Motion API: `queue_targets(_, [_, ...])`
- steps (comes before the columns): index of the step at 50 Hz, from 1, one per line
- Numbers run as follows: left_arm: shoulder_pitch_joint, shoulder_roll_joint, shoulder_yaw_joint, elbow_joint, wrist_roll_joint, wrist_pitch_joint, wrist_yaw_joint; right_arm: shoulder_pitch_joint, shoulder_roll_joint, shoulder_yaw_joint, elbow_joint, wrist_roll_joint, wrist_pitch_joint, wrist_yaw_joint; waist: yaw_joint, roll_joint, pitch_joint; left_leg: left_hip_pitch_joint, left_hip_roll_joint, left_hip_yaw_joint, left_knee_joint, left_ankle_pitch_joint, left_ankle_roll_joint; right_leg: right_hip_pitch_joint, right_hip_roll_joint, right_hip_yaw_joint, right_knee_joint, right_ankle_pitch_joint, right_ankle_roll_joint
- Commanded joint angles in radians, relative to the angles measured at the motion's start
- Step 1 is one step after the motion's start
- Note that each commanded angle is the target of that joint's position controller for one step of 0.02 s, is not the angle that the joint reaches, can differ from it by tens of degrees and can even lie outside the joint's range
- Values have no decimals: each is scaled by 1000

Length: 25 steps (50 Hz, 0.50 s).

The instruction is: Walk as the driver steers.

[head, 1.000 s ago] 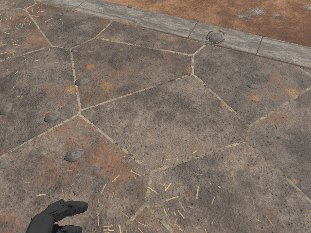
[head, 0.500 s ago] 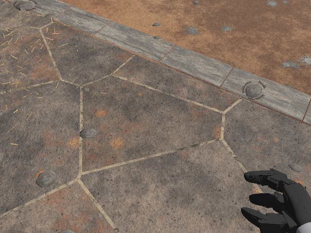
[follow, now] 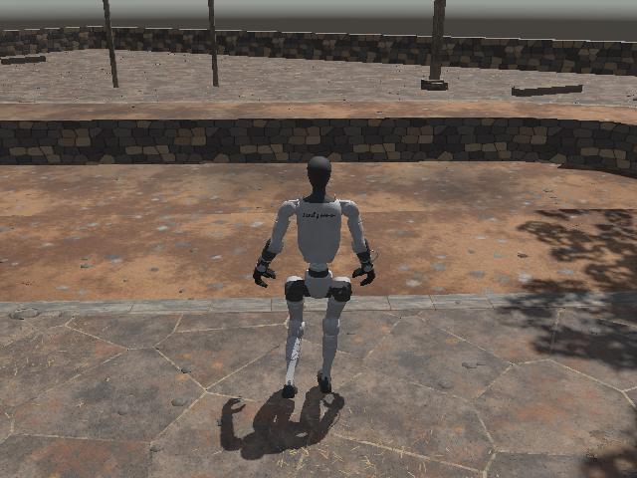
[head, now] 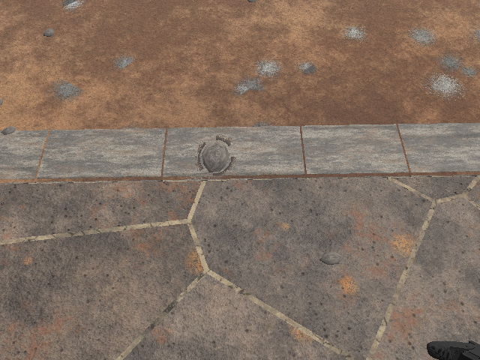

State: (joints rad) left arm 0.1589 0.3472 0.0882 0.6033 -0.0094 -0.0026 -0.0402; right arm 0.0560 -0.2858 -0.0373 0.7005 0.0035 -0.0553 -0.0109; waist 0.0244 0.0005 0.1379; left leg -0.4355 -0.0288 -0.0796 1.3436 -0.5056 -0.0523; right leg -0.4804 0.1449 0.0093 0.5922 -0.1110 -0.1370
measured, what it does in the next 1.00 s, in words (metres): walks ahead, turning right: left foot, then right foot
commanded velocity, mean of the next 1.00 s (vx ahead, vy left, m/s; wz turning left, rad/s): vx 0.03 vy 0.00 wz -0.40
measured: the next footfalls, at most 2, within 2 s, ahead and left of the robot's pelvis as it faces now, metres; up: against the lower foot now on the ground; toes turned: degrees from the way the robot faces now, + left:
left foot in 0.32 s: +0.24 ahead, +0.16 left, +0.00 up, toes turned -25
right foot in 0.68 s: +0.07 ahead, -0.04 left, +0.00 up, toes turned -18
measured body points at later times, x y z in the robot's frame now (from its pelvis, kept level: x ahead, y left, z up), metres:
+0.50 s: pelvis +0.10 +0.09 +0.02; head +0.14 +0.10 +0.47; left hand +0.37 +0.30 -0.07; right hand +0.15 -0.22 -0.06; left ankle +0.20 +0.18 -0.71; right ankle +0.03 -0.04 -0.63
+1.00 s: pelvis +0.11 +0.07 +0.02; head +0.11 +0.06 +0.47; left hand +0.31 +0.24 -0.10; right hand +0.12 -0.22 -0.10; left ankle +0.20 +0.18 -0.71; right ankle +0.03 -0.03 -0.71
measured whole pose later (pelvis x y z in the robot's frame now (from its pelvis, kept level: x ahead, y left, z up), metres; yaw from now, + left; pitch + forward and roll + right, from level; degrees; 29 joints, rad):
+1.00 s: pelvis +0.11 +0.07 +0.02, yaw -22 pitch -1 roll +0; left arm 0.24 0.20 0.02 0.75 0.02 -0.01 0.01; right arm 0.19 -0.24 -0.04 0.81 -0.01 0.00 -0.02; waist -0.02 0.00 0.02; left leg -0.29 0.00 -0.06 0.51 -0.20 -0.04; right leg -0.17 0.03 0.06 0.54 -0.35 -0.02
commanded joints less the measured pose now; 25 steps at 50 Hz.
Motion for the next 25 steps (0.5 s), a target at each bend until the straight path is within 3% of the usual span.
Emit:
queue_targets(1, [-26,150,44,-120,-5,-10,29,41,-179,-51,-74,-17,9,-12,-51,20,-273,-158,32,-84,-122,48,-2,311,-291,501,-253,296,-176])
queue_targets(4, [-14,159,53,-117,-3,15,62,17,-102,-35,-67,-17,13,-10,-47,13,-295,-92,-8,-52,-347,102,-36,250,-227,428,-205,479,-140])
queue_targets(7, [-24,162,58,-126,-12,45,85,-2,-84,-31,-62,-3,26,-9,-38,-26,-330,-53,-36,-66,-471,225,-53,234,-201,451,-191,327,-97])
queue_targets(10, [-30,135,52,-129,-9,58,86,-31,-85,-37,-66,-2,31,-7,-20,-104,-293,-16,-44,-73,-574,272,-47,205,-178,476,-191,117,-55])
queue_targets(13, [-19,93,36,-124,0,57,77,-32,-98,-44,-68,-5,17,1,2,-164,-290,57,-25,-64,-696,284,-26,227,-185,504,-135,120,-40])
queue_targets(15, [-30,67,24,-122,-6,56,72,14,-97,-51,-55,-8,6,10,-26,-166,-274,190,0,-43,-894,427,16,194,-157,503,-71,50,-7])
queue_targets(16, [30,26,10,-110,1,54,68,7,-130,-58,-66,-23,7,9,-1,-54,-275,275,128,-154,-960,508,75,136,-94,439,51,-213,39])
queue_targets(17, [102,22,7,-114,0,51,69,-27,-209,-71,-90,-49,20,3,54,205,-233,314,328,-382,-1002,710,222,-9,72,268,265,-538,109])
queue_targets(18, [80,112,33,-121,9,36,66,14,-206,-79,-81,-61,21,2,29,272,-231,244,436,-583,-1057,624,350,-80,29,222,503,-559,164])
queue_targets(19, [58,165,48,-96,1,35,68,-5,-159,-67,-97,-45,22,-2,16,172,-211,215,388,-507,-1035,516,337,-78,-11,230,603,-477,182])
queue_targets(20, [47,155,48,-72,0,44,71,-26,-124,-56,-98,-27,29,-6,15,106,-189,195,313,-391,-1018,438,283,-72,-23,213,641,-409,197])
queue_targets(21, [44,122,39,-62,4,55,76,-28,-107,-47,-101,-11,35,-9,8,84,-183,197,268,-336,-1015,396,251,-74,-24,199,676,-377,210])
queue_targets(23, [39,63,16,-61,0,56,70,-14,-100,-37,-91,-11,45,-14,1,91,-171,186,213,-254,-1031,396,237,-52,-30,152,655,-332,223])
queue_targets(25, [13,26,-1,-64,-4,47,68,15,-88,-33,-79,-15,55,-15,-20,138,-189,246,177,-200,-1031,362,228,-29,-64,103,482,-326,230])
